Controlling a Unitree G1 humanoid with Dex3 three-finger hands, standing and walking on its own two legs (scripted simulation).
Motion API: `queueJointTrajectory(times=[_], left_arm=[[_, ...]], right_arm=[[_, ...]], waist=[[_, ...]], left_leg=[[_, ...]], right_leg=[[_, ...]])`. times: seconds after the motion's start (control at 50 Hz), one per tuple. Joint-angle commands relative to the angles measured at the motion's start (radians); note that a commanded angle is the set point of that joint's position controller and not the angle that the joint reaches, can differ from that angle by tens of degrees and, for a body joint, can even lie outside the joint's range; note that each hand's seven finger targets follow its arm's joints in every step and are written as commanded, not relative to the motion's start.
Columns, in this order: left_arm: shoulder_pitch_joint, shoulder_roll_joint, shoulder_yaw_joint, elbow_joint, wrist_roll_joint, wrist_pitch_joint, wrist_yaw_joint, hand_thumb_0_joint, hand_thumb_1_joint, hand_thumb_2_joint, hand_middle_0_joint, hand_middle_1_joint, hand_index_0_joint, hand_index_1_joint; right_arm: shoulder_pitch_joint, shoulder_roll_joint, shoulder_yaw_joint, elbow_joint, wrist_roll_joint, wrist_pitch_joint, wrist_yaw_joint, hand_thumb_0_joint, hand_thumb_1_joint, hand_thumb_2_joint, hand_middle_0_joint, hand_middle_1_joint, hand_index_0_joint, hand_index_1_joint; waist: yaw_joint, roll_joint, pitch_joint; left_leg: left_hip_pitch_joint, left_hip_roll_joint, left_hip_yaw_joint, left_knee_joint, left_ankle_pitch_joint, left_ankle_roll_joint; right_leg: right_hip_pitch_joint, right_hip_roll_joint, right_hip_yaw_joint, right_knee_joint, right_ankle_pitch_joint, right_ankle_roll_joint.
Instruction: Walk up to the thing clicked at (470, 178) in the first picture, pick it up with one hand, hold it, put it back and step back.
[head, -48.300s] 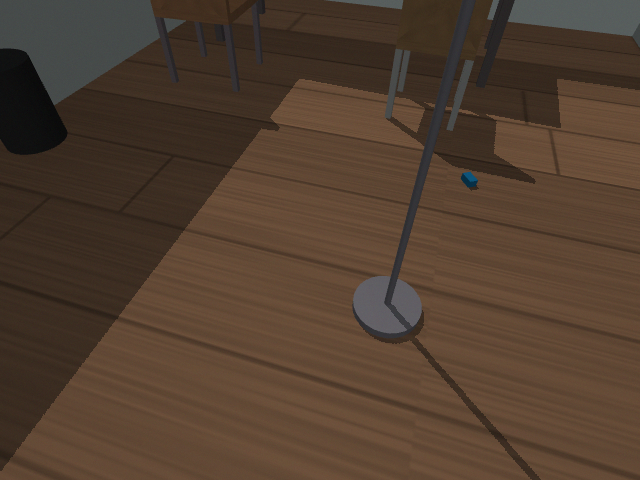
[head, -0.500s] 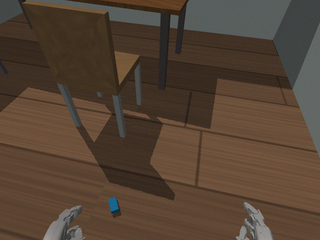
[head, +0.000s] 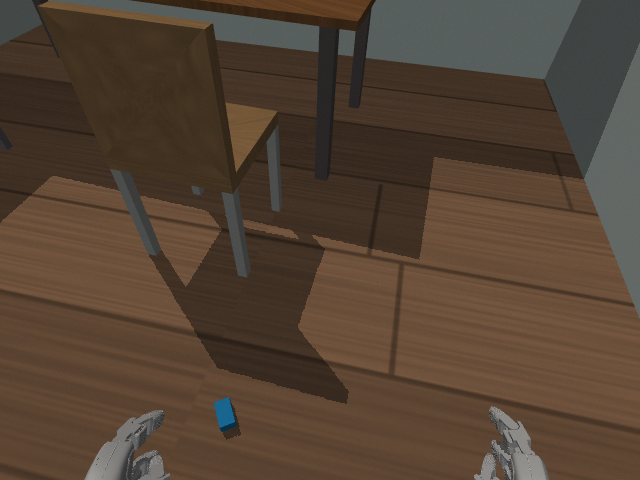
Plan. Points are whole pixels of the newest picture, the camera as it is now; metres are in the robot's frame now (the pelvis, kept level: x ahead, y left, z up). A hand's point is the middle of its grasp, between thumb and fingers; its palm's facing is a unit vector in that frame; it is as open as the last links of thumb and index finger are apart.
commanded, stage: home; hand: left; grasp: from above
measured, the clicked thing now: (225, 414) +0.46 +0.25 -0.69
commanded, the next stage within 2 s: stand in 0.44 s
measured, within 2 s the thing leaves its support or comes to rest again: neither
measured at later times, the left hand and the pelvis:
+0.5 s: hand out of the picture +0.16 +0.18 -0.05, palm faces +0.05 -0.98 -0.20, open 7.4 cm; pelvis +0.00 +0.00 +0.00, yaw +0 degrees
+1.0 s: hand out of the picture +0.05 +0.25 -0.11, palm faces +0.02 -0.95 -0.32, open 7.4 cm; pelvis -0.01 +0.02 +0.05, yaw -1 degrees
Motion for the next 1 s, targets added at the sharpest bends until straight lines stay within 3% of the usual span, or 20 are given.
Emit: queueJointTrajectory(times=[0.0, 0.06, 0.2, 0.36, 0.5, 0.52, 0.54, 0.56, 0.58, 0.62, 0.66, 0.72, 0.78, 0.84, 0.88, 0.92, 0.98], left_arm=[[-0.026, 0.099, 0.055, -0.189, 0.002, -0.047, 0.011, 0.0, 0.9, 0.899, -0.2, -0.298, -0.2, -0.298], [-0.005, 0.108, 0.063, -0.189, 0.003, -0.046, 0.012, 0.0, 0.9, 0.899, -0.2, -0.298, -0.2, -0.298], [-0.029, 0.1, 0.045, -0.194, 0.005, -0.045, 0.012, 0.0, 0.9, 0.899, -0.2, -0.298, -0.2, -0.298], [-0.018, 0.107, 0.057, -0.197, 0.005, -0.042, 0.013, 0.0, 0.9, 0.899, -0.2, -0.298, -0.2, -0.298], [-0.024, 0.114, 0.063, -0.217, 0.004, -0.043, 0.015, 0.0, 0.9, 0.899, -0.2, -0.297, -0.2, -0.298], [-0.303, 0.205, 0.056, 0.134, 0.114, -0.257, 0.056, 0.0, 0.9, 0.9, -0.2, -0.299, -0.2, -0.299], [-0.196, 0.21, 0.073, 0.325, 0.123, -0.322, 0.051, 0.0, 0.9, 0.9, -0.2, -0.3, -0.2, -0.301], [-0.187, 0.226, 0.071, 0.368, 0.121, -0.356, 0.045, 0.0, 0.9, 0.9, -0.2, -0.3, -0.2, -0.301], [-0.196, 0.249, 0.059, 0.415, 0.13, -0.38, 0.041, 0.0, 0.9, 0.9, -0.2, -0.3, -0.2, -0.301], [-0.268, 0.229, 0.057, 0.494, 0.121, -0.396, 0.029, 0.0, 0.9, 0.9, -0.2, -0.3, -0.2, -0.301], [-0.278, 0.222, 0.056, 0.575, 0.106, -0.402, 0.028, 0.0, 0.9, 0.9, -0.2, -0.3, -0.2, -0.301], [-0.309, 0.216, 0.054, 0.701, 0.104, -0.429, 0.03, 0.0, 0.9, 0.9, -0.2, -0.3, -0.2, -0.301], [-0.316, 0.207, 0.052, 0.803, 0.101, -0.446, 0.029, 0.0, 0.9, 0.9, -0.2, -0.3, -0.2, -0.301], [-0.3, 0.223, 0.051, 0.895, 0.099, -0.46, 0.032, 0.0, 0.9, 0.9, -0.2, -0.3, -0.2, -0.301], [-0.313, 0.228, 0.05, 0.939, 0.092, -0.459, 0.034, 0.0, 0.9, 0.9, -0.2, -0.3, -0.2, -0.301], [-0.311, 0.229, 0.047, 0.987, 0.088, -0.461, 0.037, 0.0, 0.9, 0.9, -0.2, -0.3, -0.2, -0.301], [-0.31, 0.226, 0.04, 1.045, 0.087, -0.456, 0.036, 0.0, 0.9, 0.9, -0.2, -0.3, -0.2, -0.301]], right_arm=[[-0.068, -0.124, -0.053, -0.161, -0.002, -0.055, -0.014, 0.0, -0.9, -0.9, 0.2, 0.3, 0.2, 0.3], [-0.057, -0.124, -0.056, -0.162, -0.002, -0.05, -0.016, 0.0, -0.899, -0.9, 0.2, 0.3, 0.2, 0.3], [-0.07, -0.127, -0.051, -0.16, 0.0, -0.048, -0.01, 0.0, -0.9, -0.9, 0.2, 0.3, 0.2, 0.3], [-0.07, -0.125, -0.051, -0.167, 0.0, -0.05, -0.011, 0.0, -0.899, -0.9, 0.2, 0.3, 0.2, 0.3], [-0.065, -0.121, -0.052, -0.169, 0.001, -0.052, -0.015, 0.0, -0.899, -0.9, 0.2, 0.3, 0.2, 0.3], [-0.136, -0.24, -0.086, 0.088, -0.125, 0.061, 0.045, 0.0, -0.9, -0.9, 0.2, 0.299, 0.2, 0.299], [-0.14, -0.237, -0.103, 0.082, -0.119, 0.106, 0.078, 0.0, -0.9, -0.9, 0.2, 0.3, 0.2, 0.3], [-0.123, -0.255, -0.112, 0.058, -0.123, 0.129, 0.094, 0.0, -0.9, -0.9, 0.2, 0.3, 0.2, 0.3], [-0.121, -0.249, -0.111, 0.074, -0.113, 0.141, 0.111, 0.0, -0.9, -0.9, 0.2, 0.3, 0.2, 0.3], [-0.111, -0.213, -0.1, 0.133, -0.066, 0.15, 0.146, 0.0, -0.9, -0.9, 0.2, 0.3, 0.2, 0.3], [-0.155, -0.218, -0.111, 0.152, -0.056, 0.158, 0.163, 0.0, -0.9, -0.9, 0.2, 0.3, 0.2, 0.3], [-0.152, -0.216, -0.114, 0.207, -0.059, 0.175, 0.17, 0.0, -0.9, -0.9, 0.2, 0.3, 0.2, 0.3], [-0.155, -0.225, -0.115, 0.251, -0.061, 0.19, 0.164, 0.0, -0.9, -0.9, 0.2, 0.3, 0.2, 0.3], [-0.149, -0.225, -0.115, 0.301, -0.051, 0.199, 0.159, 0.0, -0.9, -0.9, 0.2, 0.3, 0.2, 0.3], [-0.139, -0.235, -0.115, 0.328, -0.047, 0.207, 0.152, 0.0, -0.9, -0.9, 0.2, 0.3, 0.2, 0.3], [-0.139, -0.236, -0.112, 0.358, -0.044, 0.21, 0.15, 0.0, -0.9, -0.9, 0.2, 0.3, 0.2, 0.3], [-0.152, -0.247, -0.108, 0.397, -0.041, 0.216, 0.146, 0.0, -0.9, -0.9, 0.2, 0.3, 0.2, 0.3]], waist=[[-0.003, -0.003, -0.081], [-0.003, -0.008, -0.113], [0.0, 0.036, -0.061], [0.002, 0.01, -0.065], [0.001, 0.018, -0.095], [0.082, -0.043, 0.142], [0.08, -0.088, 0.061], [0.053, -0.101, 0.058], [0.057, -0.099, 0.049], [0.058, -0.09, 0.042], [0.077, -0.065, 0.056], [0.065, -0.036, 0.059], [0.064, 0.006, 0.103], [0.064, -0.046, 0.098], [0.056, -0.02, 0.112], [0.057, -0.034, 0.102], [0.063, -0.011, 0.153]], left_leg=[[0.121, -0.033, 0.018, -0.16, 0.218, 0.033], [0.135, -0.039, 0.03, -0.134, 0.28, 0.033], [0.12, -0.028, 0.007, -0.18, 0.19, 0.029], [0.103, -0.03, 0.009, -0.177, 0.157, 0.032], [0.114, -0.036, 0.02, -0.156, 0.197, 0.032], [0.157, 0.019, -0.02, -0.239, 0.407, 0.081], [0.213, 0.006, 0.01, -0.232, 0.39, 0.088], [0.218, -0.009, 0.002, -0.211, 0.361, 0.089], [0.233, -0.017, 0.0, -0.231, 0.294, 0.086], [0.306, -0.027, 0.008, -0.289, 0.243, 0.08], [0.326, -0.016, -0.014, -0.324, 0.215, 0.082], [0.374, 0.008, -0.034, -0.379, 0.248, 0.089], [0.377, 0.024, -0.058, -0.467, 0.222, 0.087], [0.454, 0.016, -0.029, -0.451, 0.376, 0.074], [0.476, 0.023, -0.035, -0.508, 0.354, 0.072], [0.517, 0.029, -0.035, -0.521, 0.436, 0.07], [0.514, 0.043, -0.052, -0.602, 0.352, 0.065]], right_leg=[[0.017, 0.037, -0.018, -0.159, 0.218, -0.012], [0.039, 0.03, -0.006, -0.161, 0.288, -0.007], [-0.001, 0.038, -0.02, -0.15, 0.189, -0.018], [0.001, 0.039, -0.02, -0.158, 0.163, -0.016], [0.01, 0.034, -0.015, -0.16, 0.201, -0.014], [0.169, -0.04, 0.071, -0.186, 0.244, -0.064], [0.203, -0.05, 0.116, -0.222, 0.238, -0.092], [0.187, -0.053, 0.147, -0.246, 0.262, -0.108], [0.225, -0.07, 0.162, -0.261, 0.238, -0.106], [0.229, -0.083, 0.157, -0.263, 0.212, -0.089], [0.22, -0.072, 0.137, -0.303, 0.166, -0.068], [0.267, -0.069, 0.116, -0.324, 0.24, -0.049], [0.31, -0.059, 0.098, -0.359, 0.245, -0.037], [0.363, -0.083, 0.114, -0.419, 0.382, -0.044], [0.383, -0.079, 0.111, -0.451, 0.379, -0.038], [0.424, -0.088, 0.109, -0.471, 0.442, -0.038], [0.437, -0.079, 0.1, -0.52, 0.368, -0.031]])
